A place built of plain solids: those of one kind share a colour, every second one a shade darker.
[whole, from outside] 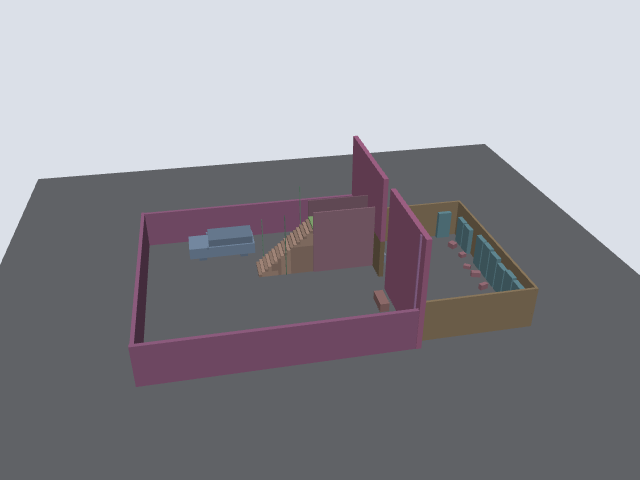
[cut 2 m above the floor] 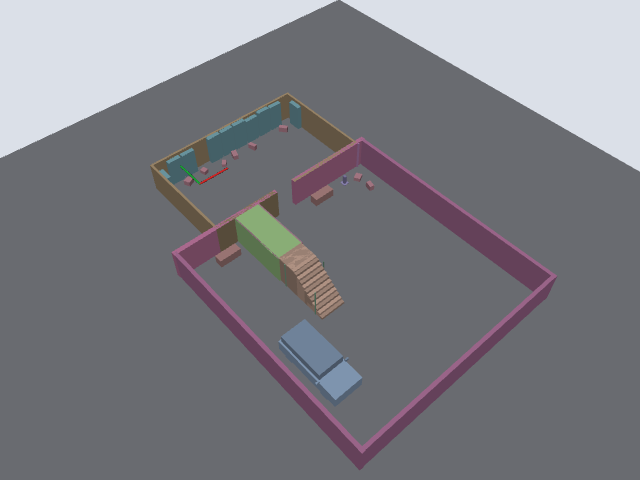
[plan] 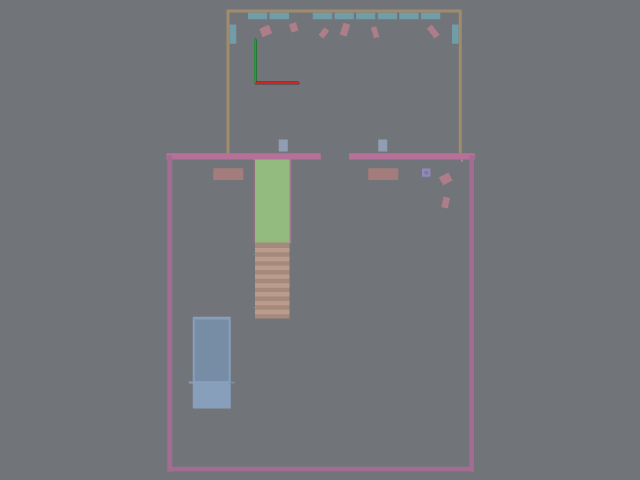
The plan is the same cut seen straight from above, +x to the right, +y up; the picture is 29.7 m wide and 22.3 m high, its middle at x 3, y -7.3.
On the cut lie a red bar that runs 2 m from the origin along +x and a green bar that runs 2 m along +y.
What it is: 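The rear of a town building of two storeys with an external escape stair; a paved yard 13.8 x 14.3 m; from a top landing at the upper floor's door, 3.13 m over the yard, a stair of 18 risers of 0.174 m and treads of 0.205 m, 1.60 m clear, one straight flight square to the facade, standing free in the yard, without a landing, down to the yard; at the flights' free sides nothing, round the landings guards of upright bars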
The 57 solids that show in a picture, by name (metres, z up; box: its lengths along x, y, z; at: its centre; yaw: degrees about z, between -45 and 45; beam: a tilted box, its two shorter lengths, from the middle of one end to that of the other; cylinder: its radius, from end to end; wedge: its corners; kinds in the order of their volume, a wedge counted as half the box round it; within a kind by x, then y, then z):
{
 "stair_step_1": {"box": [1.6, 3.54, 0.22], "at": [0.78, -9.18, 0.06]},
 "stair_step_2": {"box": [1.6, 3.33, 0.4], "at": [0.78, -9.08, 0.15]},
 "stair_step_3": {"box": [1.6, 3.12, 0.57], "at": [0.78, -8.98, 0.24]},
 "stair_step_4": {"box": [1.6, 2.92, 0.75], "at": [0.78, -8.88, 0.32]},
 "stair_step_5": {"box": [1.6, 2.71, 0.92], "at": [0.78, -8.77, 0.41]},
 "stair_step_6": {"box": [1.6, 2.51, 1.09], "at": [0.78, -8.67, 0.5]},
 "stair_step_7": {"box": [1.6, 2.31, 1.27], "at": [0.78, -8.57, 0.58]},
 "stair_step_8": {"box": [1.6, 2.1, 1.44], "at": [0.78, -8.46, 0.67]},
 "stair_step_9": {"box": [1.6, 1.9, 1.62], "at": [0.78, -8.36, 0.76]},
 "stair_step_10": {"box": [1.6, 1.69, 1.79], "at": [0.78, -8.26, 0.84]},
 "stair_step_11": {"box": [1.6, 1.49, 1.96], "at": [0.78, -8.16, 0.93]},
 "stair_step_12": {"box": [1.6, 1.28, 2.14], "at": [0.78, -8.05, 1.02]},
 "stair_step_13": {"box": [1.6, 1.07, 2.31], "at": [0.78, -7.95, 1.11]},
 "stair_step_14": {"box": [1.6, 0.87, 2.49], "at": [0.78, -7.85, 1.19]},
 "stair_step_15": {"box": [1.6, 0.67, 2.66], "at": [0.78, -7.75, 1.28]},
 "stair_step_16": {"box": [1.6, 0.46, 2.83], "at": [0.78, -7.64, 1.37]},
 "stair_step_17": {"box": [1.6, 0.26, 3.01], "at": [0.78, -7.54, 1.45]},
 "facade_1": {"box": [7.17, 0.3, 6.78], "at": [-0.54, -3.42, 3.34]},
 "facade_2": {"box": [5.85, 0.3, 6.78], "at": [7.27, -3.42, 3.34]},
 "boundary_1": {"box": [0.23, 14.71, 2.45], "at": [-3.98, -10.72, 1.18]},
 "boundary_2": {"box": [14.26, 0.22, 2.49], "at": [3.03, -17.94, 1.2]},
 "boundary_3": {"box": [0.23, 14.71, 2.56], "at": [10.04, -10.72, 1.23]},
 "paving_1": {"box": [1.76, 3.91, 3.18], "at": [0.78, -5.51, 1.54]},
 "wall_1": {"box": [0.15, 6.83, 2.6], "at": [-1.27, 0.0, 1.25]},
 "wall_2": {"box": [4.39, 0.3, 2.6], "at": [0.85, -3.42, 1.25]},
 "wall_3": {"box": [10.94, 0.15, 2.6], "at": [4.12, 3.34, 1.25]},
 "wall_4": {"box": [5.25, 0.3, 2.6], "at": [6.97, -3.42, 1.25]},
 "wall_5": {"box": [0.15, 6.83, 2.6], "at": [9.52, 0.0, 1.25]},
 "car_1": {"box": [1.78, 4.27, 0.74], "at": [-2.03, -13.0, 0.55]},
 "car_2": {"box": [1.58, 2.87, 0.49], "at": [-2.03, -12.42, 1.17]},
 "shelf_1": {"box": [0.3, 0.9, 1.94], "at": [-1.04, 2.27, 0.92]},
 "shelf_2": {"box": [0.9, 0.3, 1.87], "at": [0.1, 3.1, 0.89]},
 "shelf_3": {"box": [0.9, 0.3, 1.86], "at": [1.11, 3.1, 0.88]},
 "shelf_4": {"box": [0.9, 0.3, 2.13], "at": [3.12, 3.1, 1.01]},
 "shelf_5": {"box": [0.9, 0.3, 2.15], "at": [4.12, 3.1, 1.02]},
 "shelf_6": {"box": [0.9, 0.3, 2.08], "at": [5.12, 3.1, 0.99]},
 "shelf_7": {"box": [0.9, 0.3, 1.87], "at": [6.13, 3.1, 0.89]},
 "shelf_8": {"box": [0.9, 0.3, 2.01], "at": [7.13, 3.1, 0.95]},
 "shelf_9": {"box": [0.9, 0.3, 1.94], "at": [8.14, 3.1, 0.92]},
 "shelf_10": {"box": [0.3, 0.9, 1.86], "at": [9.28, 2.27, 0.88]},
 "rim_guard_1": {"box": [0.08, 3.9, 4.29], "at": [-0.06, -5.51, 2.1]},
 "rim_guard_2": {"box": [0.08, 3.9, 4.29], "at": [1.62, -5.51, 2.1]},
 "planter_box_1": {"box": [1.4, 0.55, 0.6], "at": [-1.26, -4.24, 0.25]},
 "planter_box_2": {"box": [1.4, 0.55, 0.6], "at": [5.94, -4.24, 0.25]},
 "box_cardboard_1": {"box": [0.48, 0.42, 0.39], "at": [0.48, 2.41, 0.14], "yaw": 24.0},
 "box_cardboard_2": {"box": [0.34, 0.41, 0.31], "at": [1.78, 2.58, 0.11], "yaw": 15.9},
 "box_cardboard_3": {"box": [0.28, 0.45, 0.28], "at": [3.18, 2.32, 0.09], "yaw": -37.6},
 "box_cardboard_4": {"box": [0.33, 0.57, 0.37], "at": [4.16, 2.47, 0.14], "yaw": -17.6},
 "box_cardboard_5": {"box": [0.26, 0.52, 0.4], "at": [5.56, 2.35, 0.15], "yaw": 17.0},
 "box_cardboard_6": {"box": [0.29, 0.59, 0.42], "at": [8.26, 2.38, 0.16], "yaw": 37.3},
 "box_cardboard_7": {"box": [0.31, 0.5, 0.42], "at": [8.84, -5.56, 0.16], "yaw": -12.3},
 "box_cardboard_8": {"box": [0.49, 0.42, 0.31], "at": [8.84, -4.46, 0.11], "yaw": 27.8},
 "filing_cabinet_1": {"box": [0.42, 0.56, 0.65], "at": [1.29, -2.9, 0.27]},
 "filing_cabinet_2": {"box": [0.42, 0.56, 0.65], "at": [5.92, -2.9, 0.27]},
 "downpipe_1": {"box": [0.09, 0.1, 6.73], "at": [9.59, -3.62, 3.32]},
 "traffic_cone_1": {"box": [0.4, 0.4, 0.08], "at": [7.94, -4.17, -0.01]},
 "light_post_1": {"box": [0.05, 0.05, 4.3], "at": [1.62, -9.21, 2.1]}
}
